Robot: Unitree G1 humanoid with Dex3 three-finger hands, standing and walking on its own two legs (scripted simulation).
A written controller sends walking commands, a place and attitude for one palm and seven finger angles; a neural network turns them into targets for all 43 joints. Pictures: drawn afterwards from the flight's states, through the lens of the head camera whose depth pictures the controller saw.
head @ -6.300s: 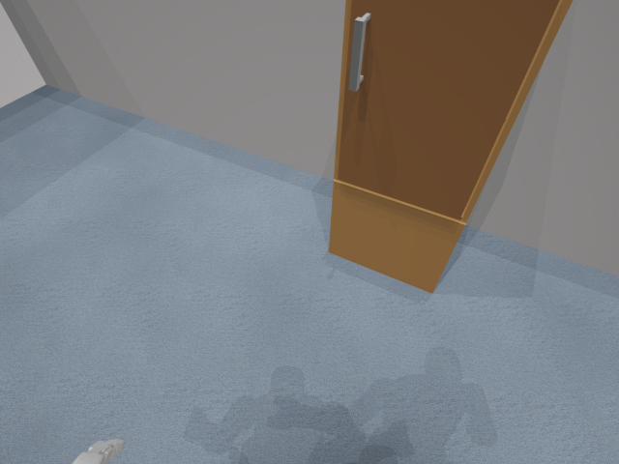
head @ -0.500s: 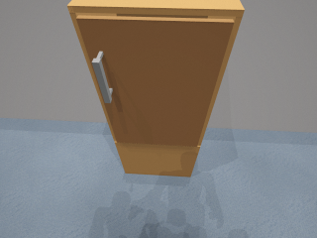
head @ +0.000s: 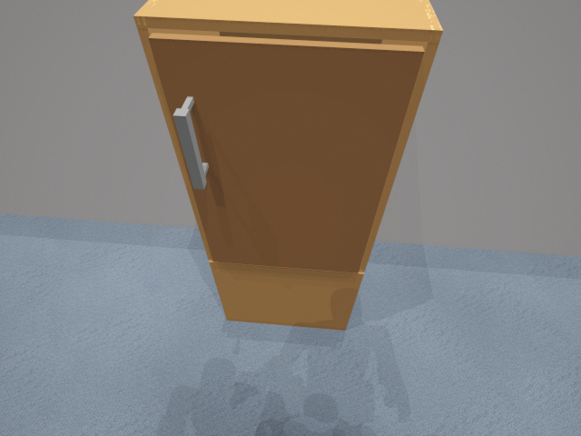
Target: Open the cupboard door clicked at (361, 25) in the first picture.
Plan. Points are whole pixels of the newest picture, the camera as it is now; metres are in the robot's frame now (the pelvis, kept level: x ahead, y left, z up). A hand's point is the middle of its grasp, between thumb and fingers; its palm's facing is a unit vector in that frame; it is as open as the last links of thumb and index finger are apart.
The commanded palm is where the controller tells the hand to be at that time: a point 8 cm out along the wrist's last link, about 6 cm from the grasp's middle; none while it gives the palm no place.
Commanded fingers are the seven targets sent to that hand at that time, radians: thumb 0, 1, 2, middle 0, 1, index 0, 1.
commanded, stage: look again from close up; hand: left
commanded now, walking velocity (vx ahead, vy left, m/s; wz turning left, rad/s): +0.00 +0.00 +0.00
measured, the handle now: (194, 145) +0.55 +0.21 +0.08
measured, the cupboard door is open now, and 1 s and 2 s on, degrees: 0 0 0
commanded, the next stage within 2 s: raise the hand with hooked fingers in 0.44 s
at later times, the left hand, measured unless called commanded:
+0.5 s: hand out of the picture +0.02 +0.21 -0.17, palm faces +0.01 -0.97 -0.24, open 7.4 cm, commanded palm none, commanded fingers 0.00 0.90 0.90 -0.20 -0.30 -0.20 -0.30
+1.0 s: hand (121, 434) +0.13 +0.23 -0.05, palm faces +0.05 -1.00 +0.01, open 8.8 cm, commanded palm +0.12 +0.28 -0.02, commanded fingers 0.00 0.34 0.66 -0.24 -0.66 -0.24 -0.66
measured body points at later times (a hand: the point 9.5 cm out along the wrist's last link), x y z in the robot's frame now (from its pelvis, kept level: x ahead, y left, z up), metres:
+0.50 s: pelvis -0.01 +0.01 +0.00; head +0.01 +0.01 +0.45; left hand +0.02 +0.26 -0.15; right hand +0.02 -0.24 -0.15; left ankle -0.04 +0.14 -0.74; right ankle -0.02 -0.11 -0.74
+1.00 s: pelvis -0.05 +0.01 -0.08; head +0.00 +0.03 +0.36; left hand +0.12 +0.28 -0.04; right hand +0.19 -0.22 -0.11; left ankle -0.04 +0.14 -0.74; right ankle -0.02 -0.11 -0.74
